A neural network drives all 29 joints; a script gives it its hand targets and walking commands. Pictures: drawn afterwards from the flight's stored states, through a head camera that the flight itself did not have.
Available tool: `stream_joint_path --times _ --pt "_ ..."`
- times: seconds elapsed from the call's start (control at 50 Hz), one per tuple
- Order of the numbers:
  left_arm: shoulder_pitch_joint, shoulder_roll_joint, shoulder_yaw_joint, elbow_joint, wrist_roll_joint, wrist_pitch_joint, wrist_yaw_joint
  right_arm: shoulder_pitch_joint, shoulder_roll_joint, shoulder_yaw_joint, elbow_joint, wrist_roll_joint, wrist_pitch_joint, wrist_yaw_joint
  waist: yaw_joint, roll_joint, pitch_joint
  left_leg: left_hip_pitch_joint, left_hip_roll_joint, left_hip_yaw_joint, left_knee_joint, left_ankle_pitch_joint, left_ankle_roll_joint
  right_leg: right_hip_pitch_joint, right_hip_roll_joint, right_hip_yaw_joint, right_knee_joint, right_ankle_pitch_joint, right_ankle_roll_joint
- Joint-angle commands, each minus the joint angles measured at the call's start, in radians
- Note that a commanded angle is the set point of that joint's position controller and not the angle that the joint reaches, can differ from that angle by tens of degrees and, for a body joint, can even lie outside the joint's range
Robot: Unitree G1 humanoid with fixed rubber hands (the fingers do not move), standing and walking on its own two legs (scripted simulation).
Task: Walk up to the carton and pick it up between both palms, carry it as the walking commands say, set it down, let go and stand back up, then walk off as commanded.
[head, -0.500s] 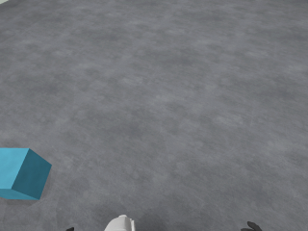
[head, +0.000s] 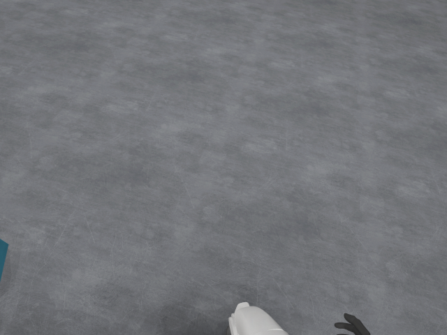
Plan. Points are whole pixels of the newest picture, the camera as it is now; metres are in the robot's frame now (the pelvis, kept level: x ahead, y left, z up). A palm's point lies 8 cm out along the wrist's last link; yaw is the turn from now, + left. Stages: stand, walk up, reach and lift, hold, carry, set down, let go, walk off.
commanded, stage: walk off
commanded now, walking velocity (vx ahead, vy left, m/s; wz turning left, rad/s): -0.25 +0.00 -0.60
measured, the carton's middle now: out of the picture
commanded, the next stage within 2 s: stand in 1.60 s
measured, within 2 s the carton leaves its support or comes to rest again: neither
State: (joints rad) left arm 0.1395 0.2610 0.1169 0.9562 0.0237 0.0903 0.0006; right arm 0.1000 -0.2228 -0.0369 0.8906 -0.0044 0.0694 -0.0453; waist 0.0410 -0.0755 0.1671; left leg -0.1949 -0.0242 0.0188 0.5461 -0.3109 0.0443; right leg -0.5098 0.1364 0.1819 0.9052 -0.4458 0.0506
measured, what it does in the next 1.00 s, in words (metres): walks backwards, turning right: right foot, then left foot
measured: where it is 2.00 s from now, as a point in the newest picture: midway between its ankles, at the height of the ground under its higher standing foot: outside the picture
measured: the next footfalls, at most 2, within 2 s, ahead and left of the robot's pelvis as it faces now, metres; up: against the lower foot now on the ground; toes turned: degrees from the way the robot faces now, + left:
right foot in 0.36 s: -0.17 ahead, -0.13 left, +0.00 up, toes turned -16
left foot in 0.82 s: -0.18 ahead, +0.14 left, +0.00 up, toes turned -31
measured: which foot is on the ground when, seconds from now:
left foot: down 0.00-0.36, up 0.38-0.80, down 0.82-1.00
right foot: up 0.00-0.34, down 0.36-0.84, up 0.86-1.00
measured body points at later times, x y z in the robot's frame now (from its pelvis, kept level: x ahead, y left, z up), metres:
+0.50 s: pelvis -0.15 -0.02 +0.00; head -0.12 -0.06 +0.44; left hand +0.00 +0.22 -0.13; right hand -0.17 -0.30 -0.16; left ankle -0.09 +0.11 -0.66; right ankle -0.21 -0.12 -0.73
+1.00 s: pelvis -0.26 +0.09 +0.00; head -0.19 +0.10 +0.44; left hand -0.05 +0.27 -0.17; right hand -0.32 -0.19 -0.11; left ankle -0.21 +0.16 -0.73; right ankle -0.35 -0.03 -0.63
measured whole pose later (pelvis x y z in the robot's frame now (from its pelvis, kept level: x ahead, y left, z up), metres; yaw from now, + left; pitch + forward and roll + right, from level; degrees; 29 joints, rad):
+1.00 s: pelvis -0.26 +0.09 +0.00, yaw -36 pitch -2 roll -1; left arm 0.14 0.30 0.13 0.97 0.02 0.09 -0.02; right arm 0.11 -0.20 -0.04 0.88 -0.01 0.07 -0.04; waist 0.04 -0.10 0.15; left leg -0.22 0.02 0.09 0.56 -0.31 0.05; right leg -0.54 0.09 0.14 1.28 -0.46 0.09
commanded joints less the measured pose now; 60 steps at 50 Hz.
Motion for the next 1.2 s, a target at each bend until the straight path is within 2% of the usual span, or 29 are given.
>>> stream_joint_path --times 0.0,0.02,0.1,0.12,0.16,0.18,0.28,0.32,0.34,0.36,0.38,0.4,0.46,0.48,0.52,0.56,0.64,0.74,0.8,0.82,0.84,0.86,0.88,0.9,0.94,0.96,1.06,1.12,1.18 --pt "0.025 0.093 0.024 -0.067 0.005 -0.008 -0.014 -0.125 -0.187 -0.033 -0.115 -0.008 -0.022 -0.014 0.029 0.192 -0.163 -0.118 0.322 -0.193 -0.246 0.338 0.073 0.042 -0.058 -0.022 0.400 -0.018 0.009" --pt "0.103 0.097 0.027 -0.037 0.001 -0.005 -0.026 -0.191 -0.172 -0.030 -0.136 -0.004 -0.019 -0.008 0.072 0.243 -0.164 -0.083 0.293 -0.111 -0.233 0.415 0.081 0.025 -0.045 -0.042 0.473 0.005 0.036" --pt "0.018 0.127 0.026 -0.049 -0.001 -0.010 -0.037 -0.043 -0.165 -0.035 -0.085 0.001 -0.014 -0.009 -0.046 0.306 -0.130 0.020 0.295 -0.154 -0.245 0.187 0.129 -0.036 -0.079 -0.100 0.391 0.004 0.082" --pt "0.041 0.117 0.022 -0.048 -0.010 -0.012 -0.036 0.032 -0.188 -0.042 -0.067 -0.005 -0.017 -0.012 -0.055 0.236 -0.110 0.012 0.314 -0.154 -0.229 0.292 0.140 -0.035 -0.076 -0.098 0.377 -0.030 0.078" --pt "0.034 0.104 0.018 -0.056 -0.015 -0.003 -0.026 0.001 -0.227 -0.059 -0.069 -0.012 -0.023 -0.012 -0.054 0.329 -0.167 0.090 0.349 -0.179 -0.235 0.205 0.140 -0.005 -0.084 -0.097 0.284 -0.058 0.077" --pt "-0.015 0.142 0.019 -0.059 -0.010 0.003 -0.025 0.031 -0.175 -0.046 -0.069 -0.021 -0.036 -0.003 -0.089 0.260 -0.173 0.131 0.354 -0.150 -0.230 0.175 0.124 0.009 -0.116 -0.149 0.207 -0.069 0.069" --pt "0.030 0.061 -0.009 -0.053 -0.036 -0.001 -0.024 0.086 -0.235 -0.068 0.000 -0.022 -0.023 0.008 -0.083 0.391 -0.235 0.132 0.392 -0.094 -0.124 0.502 0.139 0.203 -0.136 -0.224 -0.191 -0.161 0.009" --pt "0.140 0.063 -0.015 -0.019 -0.030 -0.031 -0.030 0.073 -0.251 -0.072 0.008 -0.017 -0.021 0.012 -0.018 0.317 -0.263 0.067 0.344 0.035 -0.013 0.533 0.058 0.337 -0.133 -0.273 -0.465 0.123 -0.001" --pt "0.167 0.130 -0.010 -0.025 -0.004 -0.050 -0.022 0.094 -0.171 -0.060 0.003 -0.016 -0.010 0.015 -0.002 0.152 -0.221 -0.067 0.307 0.075 0.093 0.348 -0.010 0.413 -0.204 -0.127 -0.646 0.230 -0.021" --pt "0.123 0.363 0.036 -0.054 -0.005 -0.044 -0.024 -0.017 -0.090 -0.031 -0.108 0.008 -0.012 0.014 0.020 -0.364 -0.146 -0.463 0.102 0.177 0.262 -0.236 -0.110 0.402 -0.537 0.342 -0.671 0.520 -0.168" --pt "0.170 0.338 0.043 -0.042 0.003 -0.037 -0.017 -0.168 -0.119 -0.039 -0.124 -0.017 0.002 0.011 0.101 -0.232 -0.063 -0.431 0.106 0.027 0.497 -0.374 -0.118 0.227 -0.617 0.357 -0.627 0.787 -0.280" --pt "0.120 0.275 0.030 -0.070 0.014 -0.040 -0.009 -0.133 -0.124 -0.041 -0.106 0.002 0.014 0.022 0.047 -0.110 -0.105 -0.432 0.092 -0.004 0.606 -0.302 -0.118 0.282 -0.554 0.254 -0.557 0.869 -0.272" --pt "-0.018 0.188 -0.002 -0.097 -0.003 -0.039 0.021 0.015 -0.129 -0.054 -0.040 -0.013 0.009 0.018 -0.041 -0.179 -0.156 -0.366 0.084 -0.026 0.712 -0.105 -0.104 0.279 -0.346 0.102 -0.527 0.634 -0.179" --pt "-0.058 0.200 -0.001 -0.111 0.002 -0.036 0.020 -0.030 -0.111 -0.052 -0.039 -0.009 0.007 0.026 -0.030 -0.224 -0.193 -0.396 0.072 -0.012 0.717 -0.088 -0.121 0.349 -0.347 0.120 -0.494 0.719 -0.193" --pt "-0.006 0.175 -0.004 -0.106 -0.001 -0.044 0.006 -0.019 -0.161 -0.074 -0.038 -0.007 0.003 0.026 -0.027 -0.092 -0.209 -0.328 0.054 -0.025 0.675 -0.121 -0.120 0.346 -0.356 0.128 -0.453 0.820 -0.195" --pt "0.087 0.194 0.002 -0.080 -0.002 -0.045 0.017 -0.073 -0.128 -0.064 -0.052 -0.009 0.002 0.016 0.042 -0.150 -0.194 -0.385 0.058 -0.037 0.600 -0.134 -0.117 0.417 -0.384 0.201 -0.490 0.766 -0.196" --pt "0.101 0.177 0.007 -0.072 0.006 -0.051 0.016 -0.070 -0.098 -0.052 -0.067 0.016 -0.005 0.008 0.037 -0.096 -0.235 -0.338 0.044 -0.062 0.454 -0.239 -0.117 0.518 -0.400 0.317 -0.474 0.920 -0.234" --pt "-0.007 0.200 0.012 -0.084 0.000 -0.032 0.011 0.093 -0.157 -0.067 -0.011 0.027 -0.003 0.002 -0.040 -0.209 -0.280 -0.083 0.002 -0.062 0.210 -0.213 -0.115 0.390 -0.359 0.356 -0.537 0.849 -0.194" --pt "-0.050 0.186 0.025 -0.079 -0.012 -0.019 -0.005 0.164 -0.134 -0.065 0.019 0.040 -0.018 -0.009 -0.055 -0.087 -0.291 0.169 0.013 -0.020 -0.213 0.000 -0.098 0.255 -0.262 0.301 -0.530 0.444 -0.082" --pt "0.028 0.117 0.015 -0.079 -0.021 -0.019 -0.004 0.169 -0.220 -0.086 -0.009 0.018 -0.025 -0.021 -0.025 0.042 -0.295 0.228 0.180 -0.180 -0.273 -0.066 -0.058 0.155 -0.179 0.222 -0.404 0.220 -0.019" --pt "-0.058 0.126 0.024 -0.111 -0.024 -0.026 0.012 0.093 -0.351 -0.109 -0.041 -0.001 -0.024 -0.016 -0.083 0.438 -0.234 0.110 0.453 -0.430 -0.342 0.173 0.096 -0.054 0.007 -0.032 -0.118 -0.051 0.029" --pt "-0.060 0.160 0.033 -0.100 0.010 -0.018 0.025 0.026 -0.281 -0.086 -0.066 -0.025 -0.028 -0.001 -0.061 0.314 -0.215 -0.002 0.549 -0.441 -0.303 0.401 0.184 -0.023 -0.041 -0.012 0.219 -0.180 0.026" --pt "-0.043 0.194 0.040 -0.080 0.012 -0.013 0.004 -0.026 -0.150 -0.046 -0.097 -0.008 -0.026 0.008 -0.024 0.142 -0.186 -0.133 0.467 -0.317 -0.258 0.485 0.158 0.052 -0.057 0.022 0.333 -0.155 0.002" --pt "0.069 0.102 0.028 -0.042 -0.001 -0.008 0.002 -0.095 -0.167 -0.043 -0.111 -0.005 -0.016 -0.008 0.051 0.192 -0.183 -0.155 0.391 -0.175 -0.257 0.423 0.131 0.065 -0.059 -0.023 0.416 -0.079 0.003" --pt "0.062 0.154 0.044 -0.033 0.002 -0.010 -0.028 -0.140 -0.125 -0.034 -0.139 -0.005 -0.023 -0.002 0.030 0.193 -0.163 -0.008 0.296 -0.103 -0.200 0.432 0.094 -0.038 -0.061 -0.030 0.505 -0.011 0.036" --pt "0.098 0.132 0.036 -0.017 -0.003 -0.009 -0.033 -0.131 -0.147 -0.037 -0.124 -0.001 -0.024 0.007 0.023 0.296 -0.159 0.009 0.304 -0.101 -0.181 0.537 0.119 -0.061 -0.067 -0.072 0.484 -0.011 0.065" --pt "-0.041 0.122 0.012 -0.068 -0.019 -0.009 -0.037 0.082 -0.201 -0.059 -0.053 -0.009 -0.037 0.001 -0.100 0.265 -0.224 0.191 0.320 -0.096 -0.144 0.566 0.130 -0.007 -0.110 -0.131 0.250 -0.065 0.086" --pt "-0.012 0.108 0.005 -0.054 -0.029 0.003 -0.027 0.062 -0.236 -0.069 -0.049 -0.034 -0.041 0.004 -0.078 0.372 -0.225 0.107 0.382 -0.121 -0.141 0.514 0.150 0.129 -0.152 -0.154 0.096 -0.162 0.055" --pt "0.013 0.123 0.000 -0.043 -0.030 0.000 -0.014 0.099 -0.240 -0.079 -0.019 -0.034 -0.021 0.005 -0.087 0.324 -0.207 0.073 0.374 -0.075 -0.164 0.413 0.135 0.182 -0.152 -0.216 -0.031 -0.136 0.039"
